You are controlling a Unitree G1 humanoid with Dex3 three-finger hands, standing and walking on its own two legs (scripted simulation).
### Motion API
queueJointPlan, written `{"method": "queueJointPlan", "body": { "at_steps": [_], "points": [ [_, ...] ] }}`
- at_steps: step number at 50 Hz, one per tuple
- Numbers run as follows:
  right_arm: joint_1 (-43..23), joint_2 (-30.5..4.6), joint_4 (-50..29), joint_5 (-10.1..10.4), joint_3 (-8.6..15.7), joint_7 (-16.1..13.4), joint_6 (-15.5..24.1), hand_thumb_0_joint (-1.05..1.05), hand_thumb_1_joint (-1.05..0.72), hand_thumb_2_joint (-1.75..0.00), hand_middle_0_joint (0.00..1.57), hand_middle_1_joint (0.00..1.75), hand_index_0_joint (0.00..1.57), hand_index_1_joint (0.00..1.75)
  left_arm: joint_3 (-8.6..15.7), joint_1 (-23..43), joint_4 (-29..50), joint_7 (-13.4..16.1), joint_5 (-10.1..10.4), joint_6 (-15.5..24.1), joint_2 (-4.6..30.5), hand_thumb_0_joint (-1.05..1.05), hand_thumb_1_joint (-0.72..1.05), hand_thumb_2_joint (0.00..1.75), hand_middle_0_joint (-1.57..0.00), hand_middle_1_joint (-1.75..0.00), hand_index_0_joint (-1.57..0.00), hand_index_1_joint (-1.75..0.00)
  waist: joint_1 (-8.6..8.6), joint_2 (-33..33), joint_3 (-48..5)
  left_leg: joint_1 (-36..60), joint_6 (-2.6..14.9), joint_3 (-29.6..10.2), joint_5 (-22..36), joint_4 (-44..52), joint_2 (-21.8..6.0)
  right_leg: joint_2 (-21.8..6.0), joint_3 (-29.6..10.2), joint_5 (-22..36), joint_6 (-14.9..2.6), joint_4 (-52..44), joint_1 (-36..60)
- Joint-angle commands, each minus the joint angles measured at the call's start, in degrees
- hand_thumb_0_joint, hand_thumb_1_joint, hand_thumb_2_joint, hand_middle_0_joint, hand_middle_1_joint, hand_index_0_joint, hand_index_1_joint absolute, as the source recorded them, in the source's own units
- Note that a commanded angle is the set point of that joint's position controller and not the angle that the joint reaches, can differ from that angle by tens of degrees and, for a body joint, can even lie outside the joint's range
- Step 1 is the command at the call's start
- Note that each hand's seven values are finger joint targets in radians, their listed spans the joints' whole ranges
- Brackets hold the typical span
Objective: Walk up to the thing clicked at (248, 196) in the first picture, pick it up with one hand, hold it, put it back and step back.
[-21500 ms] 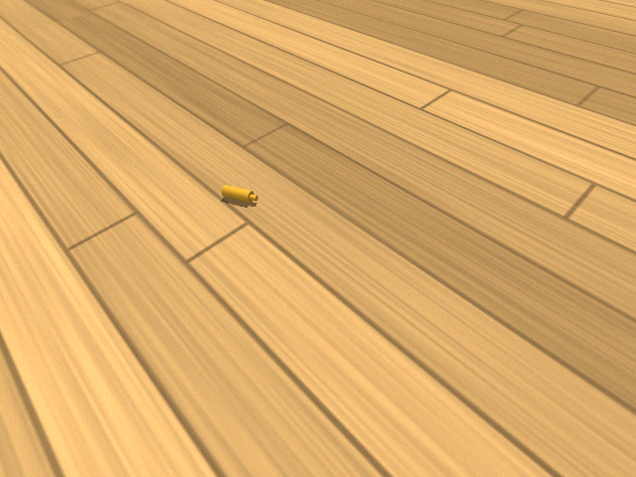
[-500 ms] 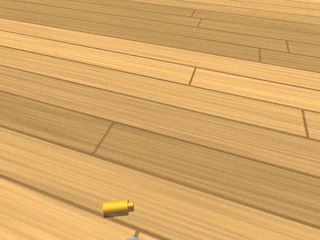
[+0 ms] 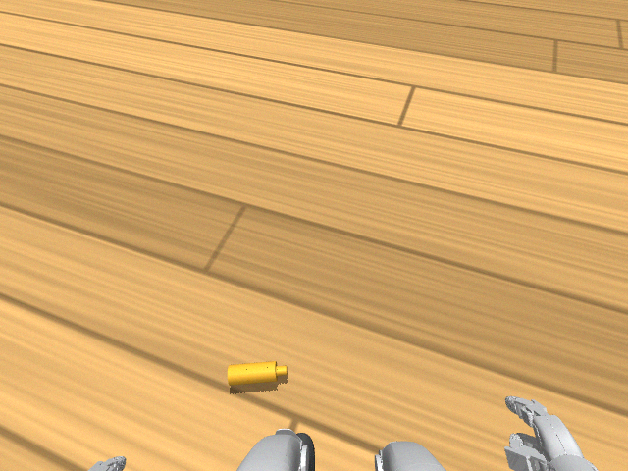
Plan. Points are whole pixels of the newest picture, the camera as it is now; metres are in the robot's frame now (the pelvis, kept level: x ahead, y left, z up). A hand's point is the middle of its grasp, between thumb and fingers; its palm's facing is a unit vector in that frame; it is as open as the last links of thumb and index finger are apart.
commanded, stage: walk up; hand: left
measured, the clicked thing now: (258, 372) +0.43 +0.24 -0.72
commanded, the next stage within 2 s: stand in 0.14 s
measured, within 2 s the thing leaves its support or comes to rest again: neither
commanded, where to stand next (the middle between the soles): +0.05 +0.00 m, yaw +2 degrees
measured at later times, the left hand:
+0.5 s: hand out of the picture +0.03 +0.25 -0.13, palm faces -0.01 -0.94 -0.34, open 7.4 cm
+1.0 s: hand out of the picture +0.03 +0.27 -0.12, palm faces -0.05 -0.93 -0.35, open 7.4 cm
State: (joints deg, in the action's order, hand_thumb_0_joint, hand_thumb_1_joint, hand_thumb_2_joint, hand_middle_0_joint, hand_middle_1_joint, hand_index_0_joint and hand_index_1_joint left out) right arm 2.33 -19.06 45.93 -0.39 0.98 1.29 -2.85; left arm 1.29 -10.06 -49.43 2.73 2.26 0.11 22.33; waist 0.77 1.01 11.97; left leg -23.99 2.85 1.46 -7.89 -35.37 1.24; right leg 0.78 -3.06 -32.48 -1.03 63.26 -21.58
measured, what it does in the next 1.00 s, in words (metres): steps on the spot: right foot, then left foot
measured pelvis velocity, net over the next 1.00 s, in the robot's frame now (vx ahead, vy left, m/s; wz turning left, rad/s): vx -0.04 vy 0.01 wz -0.04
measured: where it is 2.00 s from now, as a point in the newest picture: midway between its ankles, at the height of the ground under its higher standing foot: outside the picture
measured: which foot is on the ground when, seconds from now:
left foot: down 0.00-0.16, up 0.18-0.36, down 0.38-1.00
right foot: up 0.00-0.12, down 0.14-1.00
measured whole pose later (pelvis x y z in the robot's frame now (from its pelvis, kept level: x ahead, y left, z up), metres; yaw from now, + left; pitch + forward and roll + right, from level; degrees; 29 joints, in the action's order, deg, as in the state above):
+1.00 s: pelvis -0.04 +0.01 +0.03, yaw -3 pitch -2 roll +0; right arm 5.2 -19.8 65.3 -0.3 0.0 0.8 1.2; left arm 0.4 -6.9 -65.9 -0.7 -0.2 1.0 20.6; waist 0.5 0.5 3.1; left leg -8.0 -1.2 -2.9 -10.1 -20.1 -0.2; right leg -0.7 -0.1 -9.3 0.5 20.7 -9.4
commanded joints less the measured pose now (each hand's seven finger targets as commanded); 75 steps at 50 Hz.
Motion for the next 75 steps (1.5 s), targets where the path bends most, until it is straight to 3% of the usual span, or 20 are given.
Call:
{"method": "queueJointPlan", "body": {
  "at_steps": [1,4,6,7,8,12,16,19,20,28,33,56,57,59,62,66,69,71,73,75],
  "points": [
    [1.72,-16.25,-4.52,-1.31,5.69,-0.94,-0.23,0.00,-0.90,-0.90,0.20,0.30,0.20,0.30,4.44,-11.38,-0.83,0.80,-1.08,-0.11,11.01,0.00,0.90,0.90,-0.20,-0.30,-0.20,-0.30,-1.13,8.23,-12.58,5.01,12.30,-16.77,7.32,11.76,-16.18,-0.68,3.67,1.58,1.09,-7.19,1.68],
    [-0.05,-17.20,-5.50,-0.27,6.17,-1.26,-0.56,0.00,-0.90,-0.90,0.20,0.30,0.20,0.30,5.43,-14.67,-0.95,-0.05,-2.29,-0.60,10.27,0.00,0.90,0.90,-0.20,-0.30,-0.20,-0.30,1.28,6.82,-17.94,3.66,8.52,-16.58,7.77,8.05,-16.08,-0.93,4.26,10.41,-0.30,-19.61,8.46],
    [-0.21,-14.56,-5.65,0.31,5.51,-1.37,-0.95,0.00,-0.90,-0.90,0.20,0.30,0.20,0.30,6.35,-14.77,-0.18,-0.60,-4.05,-0.44,11.66,0.00,0.90,0.90,-0.20,-0.30,-0.20,-0.30,2.15,1.94,-16.83,-5.08,2.89,-13.72,-6.35,2.16,-11.68,-3.11,-0.98,12.72,-3.09,-28.97,12.61],
    [4.31,-8.84,-2.72,-0.65,3.38,-1.36,0.25,0.00,-0.90,-0.90,0.20,0.30,0.20,0.30,4.70,-13.08,-1.28,-1.52,-5.85,0.39,11.53,0.00,0.90,0.90,-0.20,-0.30,-0.20,-0.30,1.47,-12.13,-18.62,-9.30,-0.18,-7.64,-30.20,-3.62,-3.21,-14.48,-21.34,-16.46,-4.10,-47.02,11.86],
    [0.15,-11.30,-3.23,-1.16,4.33,-1.92,0.51,0.00,-0.90,-0.90,0.20,0.30,0.20,0.30,6.12,-5.96,0.74,-1.90,-5.59,0.85,18.99,0.00,0.90,0.90,-0.20,-0.30,-0.20,-0.30,2.33,-16.45,-13.24,-6.08,-0.97,-9.72,-25.66,-17.51,2.95,-24.29,-35.23,-32.72,-11.03,-56.32,-6.47],
    [8.45,-13.19,4.47,-0.82,6.01,-0.55,2.68,0.00,-0.90,-0.90,0.20,0.30,0.20,0.30,4.42,7.20,2.02,-1.13,-4.76,3.43,13.37,0.00,0.90,0.90,-0.20,-0.30,-0.20,-0.30,-4.37,-7.16,-9.49,-0.34,-2.25,-10.26,-13.21,-20.86,1.27,-13.85,-13.18,-1.08,-6.20,-49.02,-0.24],
    [1.35,-10.00,4.25,-0.37,4.16,-0.37,4.29,0.00,-0.90,-0.90,0.20,0.30,0.20,0.30,4.70,2.38,-1.37,-1.53,-3.64,3.40,13.24,0.00,0.90,0.90,-0.20,-0.30,-0.20,-0.30,0.40,-9.98,-10.04,3.74,-3.49,-4.74,-18.99,3.91,-1.24,-11.56,-7.34,21.74,-4.92,-42.94,14.62],
    [4.35,-11.92,6.91,-0.62,4.37,-1.54,5.27,0.00,-0.90,-0.90,0.20,0.30,0.20,0.30,4.05,-2.22,-3.86,-1.81,-2.47,2.82,10.67,0.00,0.90,0.90,-0.20,-0.30,-0.20,-0.30,-0.01,-5.19,-14.39,19.41,-2.82,-9.46,7.21,16.86,-4.64,-10.31,-4.58,43.06,-1.84,-36.27,13.05],
    [5.40,-13.78,7.80,-0.88,4.35,-1.85,5.63,0.00,-0.90,-0.90,0.20,0.30,0.20,0.30,3.63,-3.26,-3.92,-1.85,-1.81,2.87,9.40,0.00,0.90,0.90,-0.20,-0.30,-0.20,-0.30,0.85,-2.27,-18.17,22.85,-1.62,-12.39,18.46,14.76,-8.42,-8.33,-2.97,41.53,-0.63,-35.34,13.21],
    [1.82,-14.69,12.96,-0.10,2.71,-1.55,4.50,0.00,-0.90,-0.90,0.20,0.30,0.20,0.30,2.29,3.39,-9.30,-2.87,-2.71,1.38,10.11,0.00,0.90,0.90,-0.20,-0.30,-0.20,-0.30,0.50,4.59,-9.19,4.11,-1.83,-12.80,-19.85,23.48,-7.94,-5.74,-1.80,14.75,-0.70,-42.51,17.07],
    [2.02,-14.08,14.17,-0.11,2.45,-1.20,4.71,0.00,-0.90,-0.90,0.20,0.30,0.20,0.30,1.67,4.33,-10.92,-3.11,-2.91,2.00,10.26,0.00,0.90,0.90,-0.20,-0.30,-0.20,-0.30,-0.20,1.70,-7.80,5.50,-1.57,-12.24,-18.29,22.25,-7.47,-6.90,-3.82,11.60,-0.56,-45.50,12.87],
    [-0.15,-13.09,16.65,0.04,0.96,-1.53,4.95,0.00,-0.90,-0.90,0.20,0.30,0.20,0.30,0.96,6.15,-13.31,-2.58,-2.49,2.13,10.73,0.00,0.90,0.90,-0.20,-0.30,-0.20,-0.30,-0.70,-0.84,-14.73,17.56,-2.10,-8.38,3.97,19.34,-7.91,-7.96,-2.65,28.28,-0.11,-46.32,14.26],
    [-1.49,-16.18,16.95,0.40,1.66,-1.63,3.75,0.00,-0.90,-0.90,0.20,0.30,0.20,0.30,3.57,5.73,-12.00,-2.01,-1.62,1.48,12.99,0.00,0.90,0.90,-0.20,-0.30,-0.20,-0.30,-0.13,-0.78,-6.30,12.96,-0.92,-8.68,15.16,13.55,-6.98,-7.74,-3.25,40.98,0.03,-41.90,9.90],
    [0.32,-14.74,15.90,1.14,1.63,-1.86,3.08,0.00,-0.90,-0.90,0.20,0.30,0.20,0.30,3.98,3.77,-10.59,-1.64,-1.22,0.98,12.69,0.00,0.90,0.90,-0.20,-0.30,-0.20,-0.30,-0.47,-1.22,-12.26,14.46,-0.54,-7.01,19.71,9.01,-6.64,-8.81,-2.93,47.83,-1.66,-39.28,13.36],
    [1.78,-13.69,13.70,1.02,2.07,-2.02,2.04,0.00,-0.90,-0.90,0.20,0.30,0.20,0.30,4.79,5.56,-7.35,-1.60,-1.63,0.13,14.00,0.00,0.90,0.90,-0.20,-0.30,-0.20,-0.30,-0.97,-5.40,-18.50,13.66,-1.11,-4.52,10.36,0.15,-2.96,-12.92,-6.73,50.51,-6.36,-39.12,14.00],
    [7.15,-13.40,11.77,0.45,2.90,-1.71,0.34,0.00,-0.90,-0.90,0.20,0.30,0.20,0.30,5.19,10.95,-1.96,-1.07,-3.02,-0.66,15.45,0.00,0.90,0.90,-0.20,-0.30,-0.20,-0.30,-2.35,-12.09,-16.54,10.69,-0.52,-4.80,-22.77,-18.08,0.38,-21.59,-12.27,47.51,-13.57,-39.87,4.14],
    [9.16,-13.91,10.35,0.54,3.47,-1.49,0.73,0.00,-0.90,-0.90,0.20,0.30,0.20,0.30,4.90,11.87,0.16,-0.76,-3.77,-1.09,14.62,0.00,0.90,0.90,-0.20,-0.30,-0.20,-0.30,-3.20,-12.14,-16.54,8.83,-0.22,-3.77,-17.48,-8.79,-1.48,-17.72,-8.91,47.07,-9.87,-33.84,6.64],
    [9.29,-14.82,10.12,-0.46,4.00,-1.81,1.64,0.00,-0.90,-0.90,0.20,0.30,0.20,0.30,4.44,10.74,1.15,-0.93,-2.92,-2.09,12.90,0.00,0.90,0.90,-0.20,-0.30,-0.20,-0.30,-3.05,-2.89,-16.17,10.88,-0.10,-5.30,5.20,9.60,-4.43,-10.17,-4.06,39.16,-4.30,-24.36,7.50],
    [5.16,-20.41,7.58,-2.11,5.48,-1.88,2.06,0.00,-0.90,-0.90,0.20,0.30,0.20,0.30,4.01,7.93,2.06,-0.49,-2.31,-2.91,8.83,0.00,0.90,0.90,-0.20,-0.30,-0.20,-0.30,-0.94,8.53,-15.10,16.52,7.84,-22.48,34.94,11.55,-18.23,4.76,-2.25,-0.16,-0.22,-6.21,-5.89],
    [4.94,-22.29,5.80,-1.44,6.05,-2.26,2.03,0.00,-0.90,-0.90,0.20,0.30,0.20,0.30,4.53,9.06,2.04,0.48,-2.97,-3.18,10.07,0.00,0.90,0.90,-0.20,-0.30,-0.20,-0.30,-3.22,7.79,-16.10,12.53,12.47,-26.85,32.72,12.84,-23.25,5.68,-9.78,-4.90,-0.22,5.62,-5.54]
  ]
}}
